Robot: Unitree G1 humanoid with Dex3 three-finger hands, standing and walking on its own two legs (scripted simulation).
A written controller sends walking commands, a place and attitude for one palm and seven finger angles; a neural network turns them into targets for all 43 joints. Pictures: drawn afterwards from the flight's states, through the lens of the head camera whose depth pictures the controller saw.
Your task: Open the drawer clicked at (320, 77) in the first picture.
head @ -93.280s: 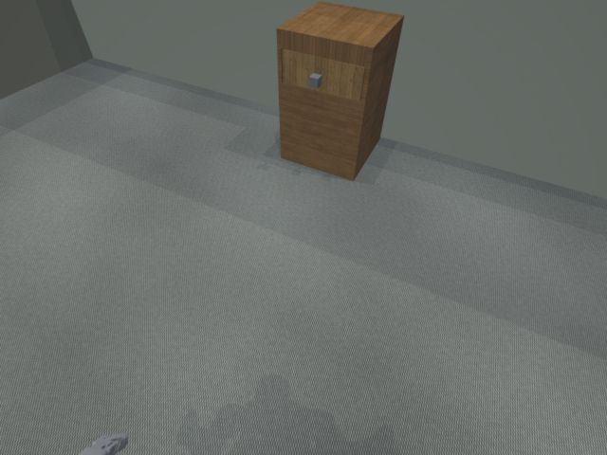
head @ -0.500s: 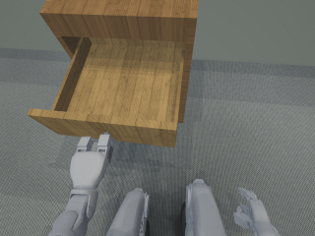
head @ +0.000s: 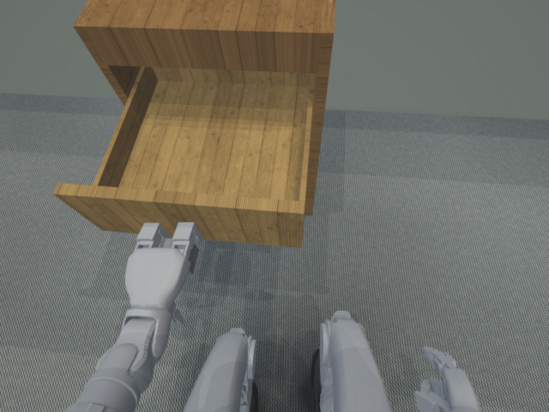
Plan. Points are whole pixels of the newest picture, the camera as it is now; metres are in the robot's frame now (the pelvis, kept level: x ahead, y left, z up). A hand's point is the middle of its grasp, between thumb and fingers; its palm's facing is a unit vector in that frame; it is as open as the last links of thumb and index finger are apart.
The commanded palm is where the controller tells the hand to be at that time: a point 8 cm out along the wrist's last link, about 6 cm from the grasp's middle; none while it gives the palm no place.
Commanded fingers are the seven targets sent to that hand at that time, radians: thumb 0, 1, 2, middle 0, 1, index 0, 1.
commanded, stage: lift the hand off the handle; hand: left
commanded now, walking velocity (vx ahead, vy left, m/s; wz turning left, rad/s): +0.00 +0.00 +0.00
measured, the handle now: (182, 244) +0.37 +0.17 -0.07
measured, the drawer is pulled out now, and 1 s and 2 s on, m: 0.28 0.28 0.28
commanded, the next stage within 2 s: none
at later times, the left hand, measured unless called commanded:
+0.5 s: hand (171, 265) +0.33 +0.18 -0.06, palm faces -0.02 -0.08 -1.00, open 13.7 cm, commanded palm +0.30 +0.19 -0.01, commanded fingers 0.00 -0.50 0.30 -0.30 -1.20 -0.30 -1.20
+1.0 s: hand (162, 260) +0.33 +0.18 -0.02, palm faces -0.03 -0.05 -1.00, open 13.8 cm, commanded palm +0.30 +0.19 +0.03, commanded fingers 0.00 -0.50 0.30 -0.30 -1.20 -0.30 -1.20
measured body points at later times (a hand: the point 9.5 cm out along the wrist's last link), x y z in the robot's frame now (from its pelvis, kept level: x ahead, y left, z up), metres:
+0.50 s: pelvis +0.01 +0.01 +0.02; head +0.14 -0.01 +0.45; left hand +0.33 +0.18 +0.00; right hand +0.16 -0.24 -0.13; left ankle +0.02 +0.12 -0.55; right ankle +0.11 -0.10 -0.55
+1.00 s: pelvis +0.02 +0.00 +0.05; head +0.14 -0.03 +0.49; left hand +0.33 +0.18 +0.03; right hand +0.19 -0.25 -0.09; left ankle +0.02 +0.12 -0.55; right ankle +0.11 -0.10 -0.55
